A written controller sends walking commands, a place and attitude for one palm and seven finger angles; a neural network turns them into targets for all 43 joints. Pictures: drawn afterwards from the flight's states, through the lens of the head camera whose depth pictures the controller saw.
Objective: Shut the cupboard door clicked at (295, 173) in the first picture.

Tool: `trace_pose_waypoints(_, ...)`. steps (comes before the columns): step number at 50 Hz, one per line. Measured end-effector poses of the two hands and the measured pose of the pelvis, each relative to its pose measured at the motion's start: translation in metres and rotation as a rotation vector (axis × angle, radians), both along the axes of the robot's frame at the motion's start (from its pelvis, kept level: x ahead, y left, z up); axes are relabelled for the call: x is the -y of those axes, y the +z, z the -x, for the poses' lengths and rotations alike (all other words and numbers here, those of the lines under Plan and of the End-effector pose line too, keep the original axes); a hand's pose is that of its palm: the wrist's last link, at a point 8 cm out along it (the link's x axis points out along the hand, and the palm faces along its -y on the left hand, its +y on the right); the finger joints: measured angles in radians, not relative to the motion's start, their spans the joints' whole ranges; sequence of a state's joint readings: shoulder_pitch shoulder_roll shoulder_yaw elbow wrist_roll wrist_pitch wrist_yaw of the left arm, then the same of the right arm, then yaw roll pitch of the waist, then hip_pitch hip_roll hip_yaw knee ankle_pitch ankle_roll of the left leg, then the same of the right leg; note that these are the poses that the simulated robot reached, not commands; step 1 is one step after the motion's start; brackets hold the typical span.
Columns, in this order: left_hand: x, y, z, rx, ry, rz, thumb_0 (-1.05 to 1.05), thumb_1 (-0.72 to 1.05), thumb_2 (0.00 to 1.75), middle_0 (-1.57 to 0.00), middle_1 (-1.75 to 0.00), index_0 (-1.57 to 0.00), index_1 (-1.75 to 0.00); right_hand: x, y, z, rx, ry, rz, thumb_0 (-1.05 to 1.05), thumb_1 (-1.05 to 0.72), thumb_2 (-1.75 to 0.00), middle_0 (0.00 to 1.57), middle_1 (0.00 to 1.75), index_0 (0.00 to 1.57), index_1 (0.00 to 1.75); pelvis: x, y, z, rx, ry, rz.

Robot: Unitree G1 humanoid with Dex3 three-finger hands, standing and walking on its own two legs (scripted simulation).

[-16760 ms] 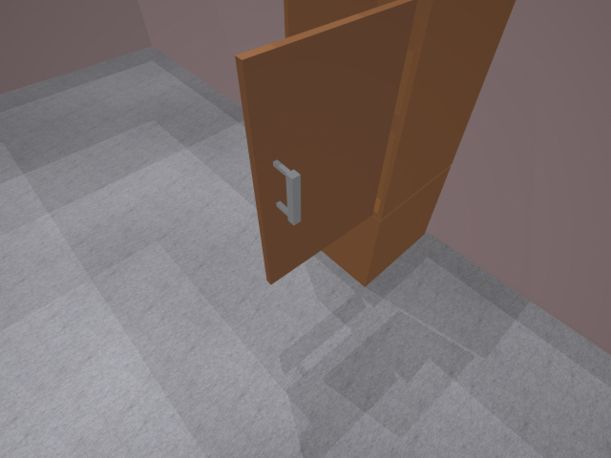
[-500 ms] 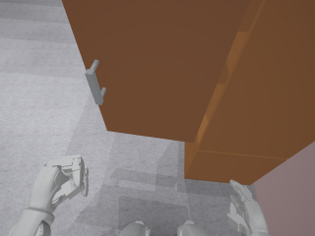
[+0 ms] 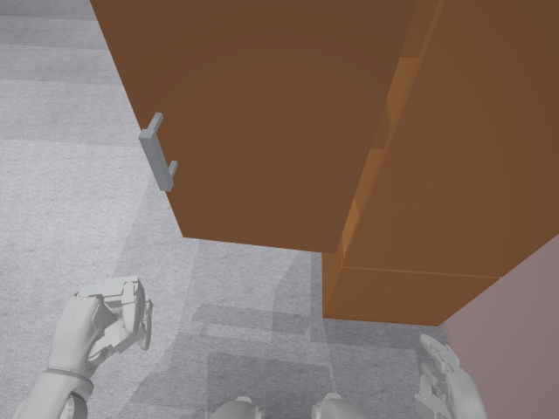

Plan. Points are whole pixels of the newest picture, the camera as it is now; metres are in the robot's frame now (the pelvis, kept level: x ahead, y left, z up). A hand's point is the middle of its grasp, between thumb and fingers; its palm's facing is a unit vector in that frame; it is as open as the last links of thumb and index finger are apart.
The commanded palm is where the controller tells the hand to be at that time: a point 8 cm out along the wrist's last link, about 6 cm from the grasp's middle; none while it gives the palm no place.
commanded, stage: bring the fist close to the handle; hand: left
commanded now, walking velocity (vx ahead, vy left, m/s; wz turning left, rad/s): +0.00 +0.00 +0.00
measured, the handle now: (161, 153) +0.51 +0.23 +0.06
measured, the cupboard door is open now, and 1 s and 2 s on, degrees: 87 87 81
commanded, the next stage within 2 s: push the door shut along its arc in 1.50 s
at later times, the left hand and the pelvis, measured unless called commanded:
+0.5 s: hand (154, 269) +0.30 +0.19 +0.06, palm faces -0.07 -1.00 -0.05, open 3.1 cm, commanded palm +0.28 +0.24 +0.06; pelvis +0.00 -0.01 +0.00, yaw +0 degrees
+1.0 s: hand (171, 204) +0.40 +0.19 +0.06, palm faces -0.06 -1.00 -0.04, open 3.1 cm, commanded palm +0.39 +0.24 +0.06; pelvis +0.00 -0.01 +0.00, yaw -1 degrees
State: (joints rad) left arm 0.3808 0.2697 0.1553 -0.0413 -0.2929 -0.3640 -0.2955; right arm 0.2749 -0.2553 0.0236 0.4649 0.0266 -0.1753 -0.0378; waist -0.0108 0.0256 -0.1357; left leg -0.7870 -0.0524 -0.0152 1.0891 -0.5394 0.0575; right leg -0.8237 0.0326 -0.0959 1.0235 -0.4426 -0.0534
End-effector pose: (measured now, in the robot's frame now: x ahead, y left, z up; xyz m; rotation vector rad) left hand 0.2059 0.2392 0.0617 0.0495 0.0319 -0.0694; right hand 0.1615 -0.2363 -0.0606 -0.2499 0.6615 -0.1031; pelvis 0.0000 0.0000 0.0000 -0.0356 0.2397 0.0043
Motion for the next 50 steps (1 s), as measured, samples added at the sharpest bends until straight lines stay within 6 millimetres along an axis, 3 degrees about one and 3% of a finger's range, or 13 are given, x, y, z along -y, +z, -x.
trace_pose_waypoints(8, 0.006, -0.001, 0.001, -0.006, 0.000, -0.005, 0.02, 0.90, 0.90, -1.30, -1.50, -1.30, -1.50, -0.001, -0.001, -0.006, 0.017, 0.014, -0.014, 0.01, -0.90, -0.90, 0.20, 0.30, 0.21, 0.30, 0.005, -0.001, 0.001, 0.001, 0.004, -0.002)
trace_pose_waypoints(12, 0.006, 0.001, -0.008, 0.021, 0.003, -0.016, 0.02, 0.89, 0.90, -1.30, -1.50, -1.30, -1.50, 0.001, -0.005, -0.008, 0.012, 0.021, -0.013, 0.01, -0.90, -0.90, 0.20, 0.30, 0.21, 0.30, 0.008, -0.003, 0.002, -0.002, 0.007, -0.003)
trace_pose_waypoints(20, 0.001, 0.000, -0.047, 0.026, -0.002, -0.007, 0.02, 0.89, 0.90, -1.30, -1.50, -1.30, -1.50, 0.009, -0.012, 0.000, -0.036, -0.003, -0.010, 0.01, -0.90, -0.90, 0.21, 0.30, 0.21, 0.30, 0.012, -0.001, 0.003, -0.004, 0.005, -0.007)
trace_pose_waypoints(35, -0.002, 0.002, -0.115, 0.015, -0.001, 0.005, 0.02, 0.90, 0.90, -1.30, -1.50, -1.30, -1.50, 0.029, -0.019, 0.035, -0.166, -0.078, 0.013, 0.01, -0.90, -0.90, 0.20, 0.30, 0.21, 0.30, 0.012, 0.005, 0.000, -0.022, -0.012, -0.022)
trace_pose_waypoints(50, -0.004, 0.005, -0.177, 0.014, 0.012, 0.010, 0.02, 0.90, 0.90, -1.30, -1.50, -1.30, -1.50, 0.030, -0.032, 0.069, -0.310, -0.134, 0.008, 0.01, -0.90, -0.90, 0.20, 0.30, 0.21, 0.30, 0.010, 0.005, 0.001, -0.056, -0.021, -0.022)
